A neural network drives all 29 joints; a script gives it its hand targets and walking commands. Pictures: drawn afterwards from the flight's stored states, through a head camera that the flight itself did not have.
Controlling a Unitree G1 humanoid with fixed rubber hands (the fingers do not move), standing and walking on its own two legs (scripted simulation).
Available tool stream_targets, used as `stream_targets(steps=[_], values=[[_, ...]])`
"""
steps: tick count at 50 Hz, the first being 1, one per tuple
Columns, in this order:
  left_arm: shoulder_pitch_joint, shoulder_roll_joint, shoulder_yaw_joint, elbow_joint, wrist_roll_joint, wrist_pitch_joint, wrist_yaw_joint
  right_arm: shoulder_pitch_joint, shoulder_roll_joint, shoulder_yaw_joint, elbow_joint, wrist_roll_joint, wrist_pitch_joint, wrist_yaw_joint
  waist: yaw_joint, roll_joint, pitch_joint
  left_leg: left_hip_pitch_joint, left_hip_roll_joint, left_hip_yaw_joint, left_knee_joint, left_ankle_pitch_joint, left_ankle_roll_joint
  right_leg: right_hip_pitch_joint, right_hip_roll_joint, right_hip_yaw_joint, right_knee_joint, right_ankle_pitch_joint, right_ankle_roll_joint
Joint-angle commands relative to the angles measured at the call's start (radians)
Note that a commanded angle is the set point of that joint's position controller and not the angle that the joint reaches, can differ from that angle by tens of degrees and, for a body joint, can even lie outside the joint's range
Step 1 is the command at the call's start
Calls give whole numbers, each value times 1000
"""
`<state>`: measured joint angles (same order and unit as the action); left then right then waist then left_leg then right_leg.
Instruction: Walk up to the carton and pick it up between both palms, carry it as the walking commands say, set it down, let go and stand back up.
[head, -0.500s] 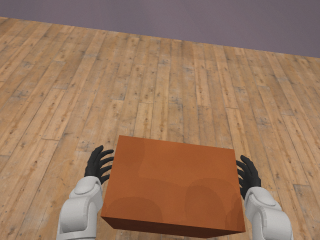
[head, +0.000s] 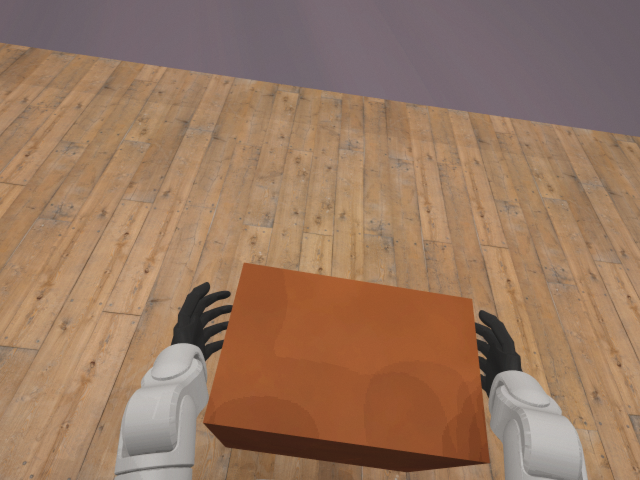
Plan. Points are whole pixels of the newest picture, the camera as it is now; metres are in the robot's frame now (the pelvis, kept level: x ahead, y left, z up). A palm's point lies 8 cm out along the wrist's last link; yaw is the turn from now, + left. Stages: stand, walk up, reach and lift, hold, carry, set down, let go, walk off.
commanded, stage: carry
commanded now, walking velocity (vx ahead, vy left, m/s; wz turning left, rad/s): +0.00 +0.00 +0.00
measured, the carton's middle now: (335, 380) +0.26 +0.00 -0.07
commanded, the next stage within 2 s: none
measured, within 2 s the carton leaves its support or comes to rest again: neither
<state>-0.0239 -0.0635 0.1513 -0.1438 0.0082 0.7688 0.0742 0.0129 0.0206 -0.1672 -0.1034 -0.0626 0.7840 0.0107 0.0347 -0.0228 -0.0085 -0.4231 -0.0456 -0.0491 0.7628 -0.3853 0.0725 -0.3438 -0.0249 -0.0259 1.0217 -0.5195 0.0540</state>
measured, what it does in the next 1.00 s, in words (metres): steps on the spot: right foot, then left foot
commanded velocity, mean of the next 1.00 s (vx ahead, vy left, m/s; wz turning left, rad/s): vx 0.00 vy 0.00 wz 0.00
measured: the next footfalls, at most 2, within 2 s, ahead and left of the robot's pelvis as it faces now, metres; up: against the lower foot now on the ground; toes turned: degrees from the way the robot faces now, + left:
right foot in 0.28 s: +0.02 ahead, -0.14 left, +0.00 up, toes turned -1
left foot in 0.68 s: +0.05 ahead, +0.12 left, +0.00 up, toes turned -3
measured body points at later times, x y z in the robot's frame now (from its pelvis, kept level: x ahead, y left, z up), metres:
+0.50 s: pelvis +0.01 +0.04 +0.01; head +0.00 +0.06 +0.46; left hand +0.28 +0.22 +0.02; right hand +0.28 -0.15 +0.03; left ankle +0.00 +0.05 -0.72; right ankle -0.03 -0.13 -0.70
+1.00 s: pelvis -0.04 +0.05 +0.01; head -0.04 +0.08 +0.46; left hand +0.24 +0.23 +0.03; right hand +0.23 -0.14 +0.04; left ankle +0.01 +0.13 -0.72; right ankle -0.10 -0.11 -0.69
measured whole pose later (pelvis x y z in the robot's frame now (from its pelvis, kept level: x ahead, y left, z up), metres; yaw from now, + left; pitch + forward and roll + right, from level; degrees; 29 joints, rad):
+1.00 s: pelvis -0.04 +0.05 +0.01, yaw +0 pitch +1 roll -3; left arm -0.09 -0.08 0.16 0.03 0.07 0.69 0.06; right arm -0.06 -0.01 -0.16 0.04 -0.12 0.75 0.01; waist 0.02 -0.01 -0.04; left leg -0.37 -0.03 -0.02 0.58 -0.22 0.06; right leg -0.28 -0.04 -0.03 0.78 -0.40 0.01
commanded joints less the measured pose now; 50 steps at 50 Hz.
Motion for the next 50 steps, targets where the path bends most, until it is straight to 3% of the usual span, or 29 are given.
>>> stream_targets(steps=[1,2,4,7,10,11,12,13,14,15,16,17,18,20,22,24,26,27,28,29,31,32,33,34,35,38,41,45,50], values=[[-426,-627,-662,-43,-91,-63,-190,-476,555,512,-158,154,-127,158,-24,197,-432,631,217,-154,-295,1211,-196,-181,35,0,-4,62,-15],[-395,-608,-658,-39,-87,-59,-194,-438,557,521,-119,145,-121,157,-24,170,-421,612,219,-142,-295,1230,-214,-147,30,2,-20,54,-12],[-386,-605,-647,13,-63,-50,-195,-461,545,501,-88,136,-121,161,-26,282,-355,587,186,-90,-355,1327,-326,-115,61,-71,-121,-21,-10],[-379,-599,-631,45,-59,-49,-209,-487,560,547,-85,136,-110,160,-24,229,-356,583,185,-40,-331,1407,-332,-12,58,-162,-383,-8,-3],[-349,-632,-615,41,-64,-51,-227,-530,603,617,-142,139,-105,153,12,33,-458,522,101,13,13,1405,-327,223,0,-106,-742,330,-69],[-369,-605,-596,64,-60,-52,-239,-547,598,629,-113,135,-98,150,18,-91,-435,317,69,-8,131,1040,-339,349,-94,13,-726,554,-120],[-476,-611,-609,37,-82,-65,-246,-572,600,633,-104,133,-102,151,-15,-299,-418,165,65,-81,171,355,-233,371,-231,190,-578,926,-200],[-509,-630,-611,26,-88,-58,-246,-645,601,647,-162,155,-97,153,-44,-301,-374,116,63,-71,11,-92,-134,294,-272,227,-523,1078,-235],[-455,-625,-613,27,-89,-44,-250,-649,580,654,-194,164,-85,155,-51,-264,-348,169,75,-37,-105,-121,-76,194,-272,210,-578,948,-227],[-403,-545,-483,304,25,-63,-262,-596,474,474,119,38,-105,167,-56,-131,-260,179,61,11,-270,-53,-39,83,-224,171,-582,700,-197],[-439,-552,-509,130,-35,-81,-242,-606,507,482,-6,104,-113,156,-69,-99,-230,177,80,-9,-426,-11,-48,93,-176,97,-520,418,-149],[-385,-530,-479,209,-1,-78,-244,-576,517,492,91,78,-103,161,-53,-58,-275,304,141,-93,-399,427,-83,74,-107,39,-407,488,-105],[-546,-517,-508,133,-37,-103,-235,-672,511,501,81,100,-118,165,-42,106,-244,341,221,-204,-380,943,-161,-9,-31,-1,-266,214,-61],[-615,-615,-622,-19,-100,-76,-214,-740,602,586,-73,171,-95,173,-21,168,-253,423,284,-266,-395,1140,-153,-111,40,7,-181,66,-41],[-560,-657,-620,54,-65,-60,-218,-676,629,540,-10,153,-94,173,-20,275,-277,380,234,-143,-448,1134,-291,-26,48,-69,-264,-23,-41],[-563,-633,-615,46,-51,-80,-215,-631,627,503,56,142,-120,178,-10,458,-287,390,156,-6,-465,1458,-520,107,72,-186,-409,-112,-36],[-509,-642,-618,8,-73,-91,-225,-654,653,551,-3,158,-131,174,61,281,-385,293,64,73,29,1571,-625,356,-49,-117,-757,53,-161],[-495,-706,-635,-19,-105,-103,-239,-708,705,637,-105,194,-133,167,61,-314,-479,193,66,-28,571,718,-463,396,-312,203,-780,421,-251],[-546,-719,-659,-71,-130,-101,-244,-738,706,703,-206,225,-134,173,-1,-398,-416,59,87,-157,525,-205,-231,316,-367,283,-610,797,-287],[-538,-701,-653,-37,-118,-85,-247,-740,669,695,-213,214,-117,178,-41,-267,-364,85,124,-184,273,-207,-92,203,-287,218,-559,793,-234],[-587,-672,-637,-40,-127,-65,-250,-673,616,590,-168,159,-119,148,-42,-94,-329,60,47,0,-186,-56,-62,268,-188,58,-510,770,-172],[-597,-747,-701,-341,-256,-34,-216,-751,685,675,-518,294,-88,110,-54,-146,-324,132,38,47,-369,120,-60,263,-148,-42,-401,752,-142],[-449,-639,-565,10,-63,-6,-246,-613,625,570,-168,108,-51,140,-58,-156,-330,281,111,-37,-382,484,-88,168,-106,-11,-265,692,-94],[-493,-619,-561,85,-60,-9,-243,-726,592,558,-100,123,-57,151,-43,86,-339,390,270,-199,-337,971,-87,4,-14,-38,-171,135,-48],[-463,-600,-554,129,-48,-2,-237,-691,569,528,-35,124,-48,164,-30,170,-299,346,359,-299,-396,1017,-61,-31,30,1,-109,-20,-24],[-504,-666,-556,190,-45,-23,-233,-664,602,516,3,133,-68,188,-32,122,-269,295,285,-261,-472,430,-99,-89,28,24,-63,68,-48],[-580,-663,-576,153,-50,-45,-240,-674,610,489,34,129,-95,199,-36,188,-282,300,265,-232,-504,244,-62,-90,3,15,-131,87,-59],[-614,-671,-589,138,-41,-83,-247,-677,633,507,72,125,-128,215,-37,183,-266,310,273,-246,-529,156,-73,-88,13,1,-170,99,-55],[-625,-722,-637,-110,-145,-57,-224,-725,678,572,-204,206,-98,169,-40,139,-338,284,260,-163,-465,181,37,-9,-14,-14,-367,81,-61]])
